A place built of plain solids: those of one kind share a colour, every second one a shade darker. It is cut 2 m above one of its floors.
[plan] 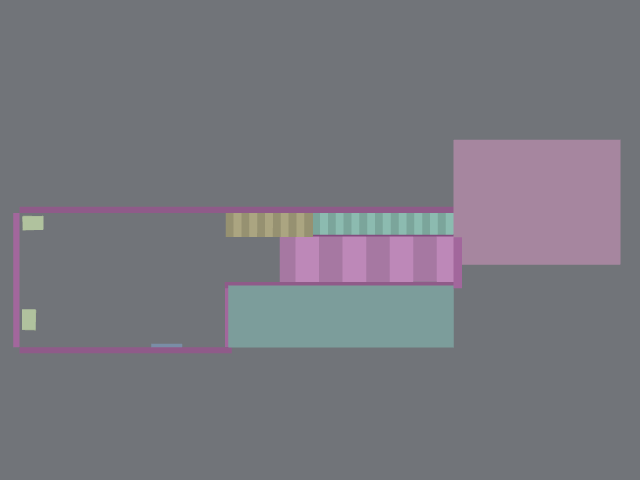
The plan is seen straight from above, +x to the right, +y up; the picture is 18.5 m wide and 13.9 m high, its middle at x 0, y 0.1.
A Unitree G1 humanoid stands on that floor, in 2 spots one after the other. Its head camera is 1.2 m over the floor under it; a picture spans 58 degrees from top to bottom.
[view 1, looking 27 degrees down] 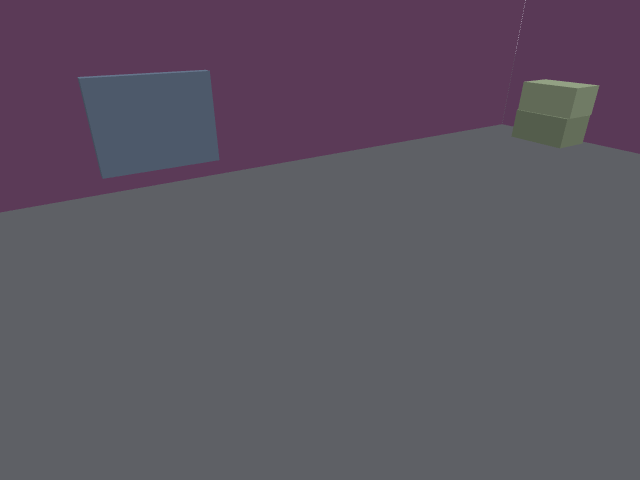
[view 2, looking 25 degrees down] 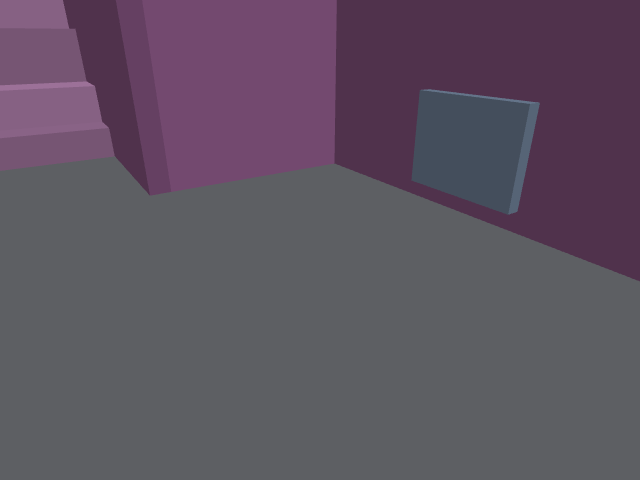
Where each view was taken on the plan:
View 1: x -3.73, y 0.53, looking -122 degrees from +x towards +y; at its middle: ground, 2.64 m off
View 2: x -6.43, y -0.43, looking -33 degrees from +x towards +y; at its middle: ground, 2.84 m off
